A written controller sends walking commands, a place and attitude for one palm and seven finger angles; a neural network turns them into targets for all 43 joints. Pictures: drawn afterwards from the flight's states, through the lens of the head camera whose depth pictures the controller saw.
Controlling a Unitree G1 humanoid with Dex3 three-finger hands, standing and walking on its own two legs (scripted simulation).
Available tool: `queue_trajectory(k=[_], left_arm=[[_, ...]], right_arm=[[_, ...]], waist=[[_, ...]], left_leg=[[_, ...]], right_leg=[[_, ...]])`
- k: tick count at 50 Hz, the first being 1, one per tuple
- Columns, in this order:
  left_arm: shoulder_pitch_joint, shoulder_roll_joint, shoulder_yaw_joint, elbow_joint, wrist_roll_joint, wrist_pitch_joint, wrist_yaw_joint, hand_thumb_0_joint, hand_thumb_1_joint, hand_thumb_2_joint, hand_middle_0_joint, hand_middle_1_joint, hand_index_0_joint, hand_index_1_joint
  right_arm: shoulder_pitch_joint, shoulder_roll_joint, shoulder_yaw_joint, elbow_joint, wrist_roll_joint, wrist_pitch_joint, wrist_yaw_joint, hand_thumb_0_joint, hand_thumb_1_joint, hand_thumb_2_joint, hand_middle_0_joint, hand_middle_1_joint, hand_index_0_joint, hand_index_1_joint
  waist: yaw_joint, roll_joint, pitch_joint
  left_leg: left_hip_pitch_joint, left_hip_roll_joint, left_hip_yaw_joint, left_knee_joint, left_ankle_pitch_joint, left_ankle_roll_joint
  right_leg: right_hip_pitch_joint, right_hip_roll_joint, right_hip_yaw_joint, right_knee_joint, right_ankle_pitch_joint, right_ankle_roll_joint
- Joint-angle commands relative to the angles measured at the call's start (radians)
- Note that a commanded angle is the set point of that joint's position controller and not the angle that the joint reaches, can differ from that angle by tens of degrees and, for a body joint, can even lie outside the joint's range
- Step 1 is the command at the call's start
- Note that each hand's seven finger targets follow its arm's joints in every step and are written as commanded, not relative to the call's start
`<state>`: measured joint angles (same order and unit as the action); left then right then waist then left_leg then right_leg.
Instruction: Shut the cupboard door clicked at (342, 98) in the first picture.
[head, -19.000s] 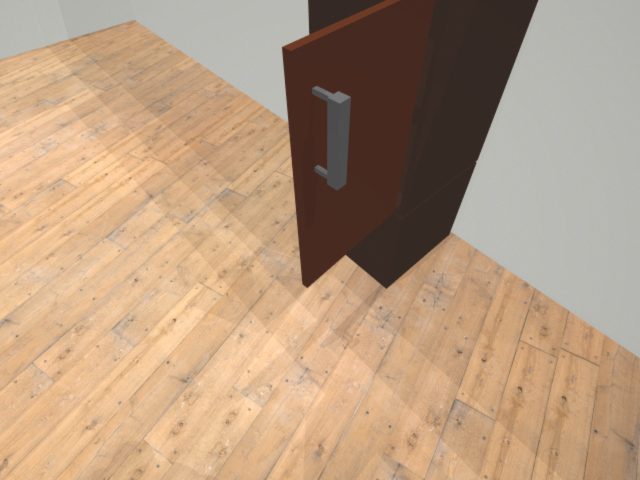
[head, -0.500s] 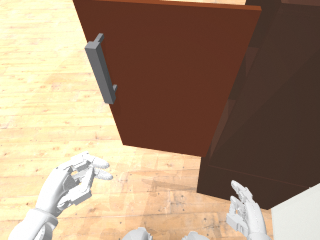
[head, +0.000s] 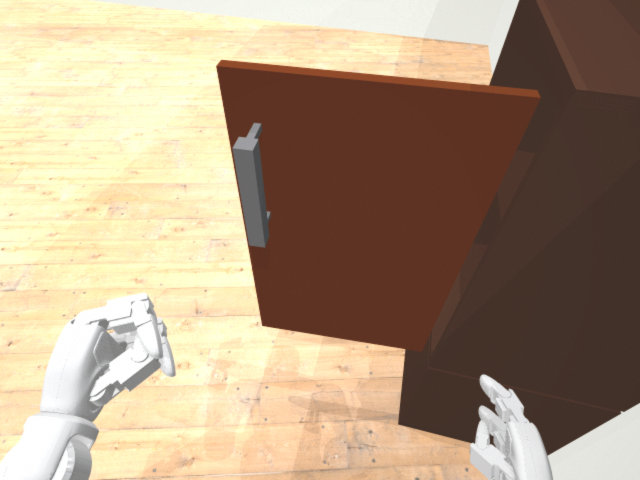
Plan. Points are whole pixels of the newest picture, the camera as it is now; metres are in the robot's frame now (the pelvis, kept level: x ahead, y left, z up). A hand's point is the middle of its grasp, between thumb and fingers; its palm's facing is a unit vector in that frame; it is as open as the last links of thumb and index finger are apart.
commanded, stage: raise the hand and make a fist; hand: left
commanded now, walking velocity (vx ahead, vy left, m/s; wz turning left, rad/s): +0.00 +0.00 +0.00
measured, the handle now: (257, 187) +0.46 +0.13 +0.13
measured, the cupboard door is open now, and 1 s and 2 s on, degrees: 94 94 94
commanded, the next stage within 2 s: bring the fist close to the handle in 0.66 s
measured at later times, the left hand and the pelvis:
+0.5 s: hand (167, 345) +0.23 +0.18 +0.11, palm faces -0.08 -1.00 -0.05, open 3.1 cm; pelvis +0.00 -0.01 +0.02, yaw +0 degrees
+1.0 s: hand (184, 310) +0.25 +0.16 +0.15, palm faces +0.01 -0.99 -0.11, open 3.1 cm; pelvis -0.01 -0.05 +0.02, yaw +1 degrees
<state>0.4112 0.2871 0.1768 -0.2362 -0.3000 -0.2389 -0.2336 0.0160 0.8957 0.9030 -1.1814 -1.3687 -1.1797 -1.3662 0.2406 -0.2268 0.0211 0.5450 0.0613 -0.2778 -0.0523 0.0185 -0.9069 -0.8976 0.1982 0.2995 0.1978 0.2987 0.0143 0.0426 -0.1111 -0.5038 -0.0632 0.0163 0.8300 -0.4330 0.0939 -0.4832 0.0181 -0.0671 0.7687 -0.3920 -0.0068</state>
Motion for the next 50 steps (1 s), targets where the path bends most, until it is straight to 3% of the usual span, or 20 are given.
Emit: queue_trajectory(k=[1,4,8,10,11,14,15,16,19,23,25,28,32,36,38,40,44,45,46,50], left_arm=[[-0.074,0.060,-0.006,-0.111,0.002,0.076,-0.043,0.000,0.900,0.900,-1.300,-1.500,-1.300,-1.500],[-0.162,0.124,0.037,-0.152,0.008,0.117,-0.053,0.000,0.900,0.900,-1.300,-1.500,-1.300,-1.500],[-0.290,0.196,0.115,-0.265,0.003,0.085,-0.025,0.000,0.900,0.900,-1.300,-1.500,-1.300,-1.500],[-0.314,0.215,0.146,-0.262,-0.004,0.068,-0.009,0.000,0.900,0.900,-1.300,-1.500,-1.300,-1.500],[-0.315,0.189,0.128,-0.245,-0.008,0.066,-0.014,0.000,0.900,0.900,-1.300,-1.500,-1.300,-1.500],[-0.280,0.141,0.097,-0.120,-0.019,0.110,-0.042,0.000,0.900,0.900,-1.300,-1.500,-1.300,-1.500],[-0.234,0.121,0.090,-0.056,-0.020,0.139,-0.058,0.000,0.900,0.900,-1.300,-1.500,-1.300,-1.500],[-0.209,0.086,0.055,-0.027,-0.021,0.169,-0.076,0.000,0.900,0.900,-1.300,-1.500,-1.300,-1.500],[-0.204,0.098,0.048,-0.058,-0.015,0.218,-0.099,0.000,0.900,0.900,-1.300,-1.500,-1.300,-1.500],[-0.277,0.190,0.125,-0.215,-0.008,0.165,-0.064,0.000,0.900,0.900,-1.300,-1.500,-1.300,-1.500],[-0.304,0.242,0.174,-0.259,-0.005,0.104,-0.023,0.000,0.900,0.900,-1.300,-1.500,-1.300,-1.500],[-0.307,0.190,0.147,-0.231,-0.007,0.042,0.001,0.000,0.900,0.900,-1.300,-1.500,-1.300,-1.500],[-0.247,0.124,0.079,-0.079,-0.003,0.083,-0.029,0.000,0.900,0.900,-1.300,-1.500,-1.300,-1.500],[-0.222,0.114,0.047,-0.049,-0.010,0.150,-0.082,0.000,0.900,0.900,-1.300,-1.500,-1.300,-1.500],[-0.256,0.160,0.089,-0.101,-0.016,0.144,-0.084,0.000,0.900,0.900,-1.300,-1.500,-1.300,-1.500],[-0.334,0.260,0.184,-0.132,-0.020,0.112,-0.059,0.000,0.900,0.900,-1.300,-1.500,-1.300,-1.500],[-0.511,0.228,0.170,-0.085,-0.031,0.036,-0.031,0.000,0.900,0.900,-1.300,-1.500,-1.300,-1.500],[-0.517,0.261,0.198,-0.052,-0.027,0.031,-0.024,0.000,0.900,0.900,-1.300,-1.500,-1.300,-1.500],[-0.532,0.208,0.143,-0.015,-0.026,0.031,-0.035,0.000,0.900,0.900,-1.300,-1.500,-1.300,-1.500],[-0.533,0.179,0.082,0.170,-0.021,0.094,-0.090,0.000,0.900,0.900,-1.300,-1.500,-1.300,-1.500]], right_arm=[[-0.058,-0.154,-0.038,-0.152,0.017,-0.047,-0.005,0.000,-0.900,-0.900,0.200,0.300,0.200,0.300],[-0.065,-0.158,-0.030,-0.158,0.013,-0.047,-0.015,0.000,-0.900,-0.900,0.200,0.300,0.200,0.300],[-0.067,-0.142,-0.017,-0.146,-0.001,-0.050,-0.018,0.000,-0.900,-0.900,0.200,0.300,0.200,0.300],[-0.064,-0.142,-0.011,-0.129,-0.008,-0.050,-0.014,0.000,-0.900,-0.900,0.200,0.300,0.200,0.300],[-0.060,-0.136,-0.010,-0.122,-0.006,-0.049,-0.012,0.000,-0.900,-0.900,0.200,0.300,0.200,0.300],[-0.068,-0.143,-0.013,-0.102,0.002,-0.047,-0.007,0.000,-0.900,-0.900,0.200,0.300,0.200,0.300],[-0.065,-0.150,-0.015,-0.101,0.005,-0.044,-0.006,0.000,-0.900,-0.900,0.200,0.300,0.200,0.300],[-0.068,-0.150,-0.017,-0.103,0.011,-0.040,-0.004,0.000,-0.900,-0.900,0.200,0.300,0.200,0.300],[-0.088,-0.157,-0.024,-0.122,0.016,-0.035,-0.002,0.000,-0.900,-0.900,0.200,0.300,0.200,0.300],[-0.096,-0.148,-0.023,-0.144,0.000,-0.040,-0.004,0.000,-0.900,-0.900,0.200,0.300,0.200,0.300],[-0.094,-0.145,-0.019,-0.128,-0.010,-0.044,-0.005,0.000,-0.900,-0.900,0.200,0.300,0.200,0.300],[-0.085,-0.135,-0.018,-0.108,-0.006,-0.054,0.000,0.000,-0.900,-0.900,0.200,0.300,0.200,0.300],[-0.084,-0.148,-0.022,-0.090,0.005,-0.052,0.000,0.000,-0.900,-0.900,0.200,0.300,0.200,0.300],[-0.100,-0.156,-0.025,-0.107,0.015,-0.053,-0.010,0.000,-0.900,-0.900,0.200,0.300,0.200,0.300],[-0.112,-0.156,-0.025,-0.117,0.010,-0.060,-0.016,0.000,-0.900,-0.900,0.200,0.300,0.200,0.300],[-0.113,-0.159,-0.024,-0.103,0.002,-0.057,-0.026,0.000,-0.900,-0.900,0.200,0.300,0.200,0.300],[-0.117,-0.143,-0.013,-0.075,0.004,-0.061,-0.030,0.000,-0.900,-0.900,0.200,0.300,0.200,0.300],[-0.117,-0.148,-0.015,-0.061,0.005,-0.060,-0.032,0.000,-0.900,-0.900,0.200,0.300,0.200,0.300],[-0.116,-0.143,-0.011,-0.058,0.008,-0.061,-0.030,0.000,-0.900,-0.900,0.200,0.300,0.200,0.300],[-0.106,-0.161,-0.016,-0.053,0.021,-0.056,-0.035,0.000,-0.900,-0.900,0.200,0.300,0.200,0.300]], waist=[[-0.017,0.002,-0.007],[-0.011,-0.001,-0.035],[0.010,0.080,-0.123],[0.016,0.081,-0.113],[0.008,0.085,-0.128],[0.003,0.064,-0.059],[0.007,0.003,-0.037],[0.002,0.001,-0.024],[0.002,-0.018,-0.019],[0.019,0.003,-0.125],[0.025,0.029,-0.110],[0.011,0.065,-0.087],[-0.005,0.025,-0.001],[-0.008,-0.040,0.002],[0.000,-0.052,-0.043],[0.007,-0.075,-0.059],[-0.013,0.016,-0.051],[-0.012,0.023,-0.041],[-0.023,0.039,-0.046],[-0.028,-0.036,-0.017]], left_leg=[[0.125,0.112,-0.168,-0.258,0.246,-0.108],[0.162,0.111,-0.176,-0.280,0.243,-0.105],[0.282,0.115,-0.186,-0.286,0.411,-0.126],[0.296,0.118,-0.190,-0.296,0.449,-0.138],[0.318,0.118,-0.188,-0.298,0.477,-0.138],[0.296,0.119,-0.183,-0.313,0.444,-0.136],[0.271,0.115,-0.178,-0.319,0.431,-0.132],[0.258,0.108,-0.161,-0.318,0.422,-0.126],[0.237,0.098,-0.152,-0.326,0.357,-0.116],[0.280,0.084,-0.130,-0.312,0.402,-0.102],[0.277,0.082,-0.123,-0.309,0.393,-0.103],[0.287,0.086,-0.125,-0.312,0.380,-0.106],[0.229,0.080,-0.111,-0.313,0.284,-0.087],[0.186,0.062,-0.081,-0.298,0.224,-0.060],[0.192,0.057,-0.078,-0.286,0.241,-0.053],[0.183,0.057,-0.074,-0.270,0.254,-0.050],[0.204,0.053,-0.073,-0.271,0.216,-0.053],[0.196,0.055,-0.070,-0.265,0.208,-0.054],[0.199,0.051,-0.067,-0.266,0.209,-0.054],[0.142,0.051,-0.063,-0.240,0.190,-0.055]], right_leg=[[0.034,-0.006,-0.021,-0.114,0.159,-0.018],[0.066,-0.007,-0.017,-0.135,0.168,-0.018],[0.115,-0.007,-0.014,-0.144,0.225,-0.024],[0.131,-0.005,-0.016,-0.156,0.240,-0.027],[0.138,-0.006,-0.018,-0.163,0.254,-0.025],[0.131,-0.009,-0.022,-0.188,0.248,-0.021],[0.147,-0.007,-0.023,-0.201,0.261,-0.024],[0.146,-0.007,-0.022,-0.208,0.271,-0.023],[0.156,-0.012,-0.020,-0.216,0.254,-0.021],[0.206,-0.011,-0.010,-0.209,0.284,-0.023],[0.207,-0.008,-0.005,-0.210,0.269,-0.030],[0.178,-0.007,-0.007,-0.207,0.248,-0.029],[0.159,-0.013,0.001,-0.232,0.218,-0.027],[0.185,-0.025,0.033,-0.267,0.194,-0.019],[0.209,-0.030,0.043,-0.263,0.209,-0.015],[0.226,-0.034,0.063,-0.264,0.207,-0.010],[0.190,-0.032,0.061,-0.257,0.148,-0.012],[0.189,-0.036,0.074,-0.266,0.133,-0.012],[0.191,-0.039,0.076,-0.266,0.139,-0.012],[0.196,-0.062,0.134,-0.287,0.134,0.004]])
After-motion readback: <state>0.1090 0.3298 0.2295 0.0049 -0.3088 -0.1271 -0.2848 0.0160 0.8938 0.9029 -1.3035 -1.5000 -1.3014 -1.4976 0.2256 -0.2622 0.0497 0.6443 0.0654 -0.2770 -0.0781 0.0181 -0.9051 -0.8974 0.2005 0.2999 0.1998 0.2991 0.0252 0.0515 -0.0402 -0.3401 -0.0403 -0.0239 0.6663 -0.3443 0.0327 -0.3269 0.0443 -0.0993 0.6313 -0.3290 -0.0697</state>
